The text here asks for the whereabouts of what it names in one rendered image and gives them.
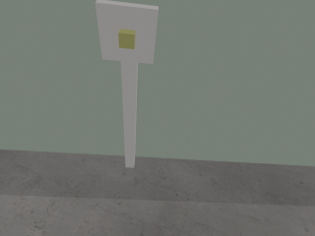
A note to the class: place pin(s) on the panel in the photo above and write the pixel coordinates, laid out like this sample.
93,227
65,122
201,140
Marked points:
143,19

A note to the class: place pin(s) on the button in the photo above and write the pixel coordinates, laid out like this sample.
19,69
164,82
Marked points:
126,38

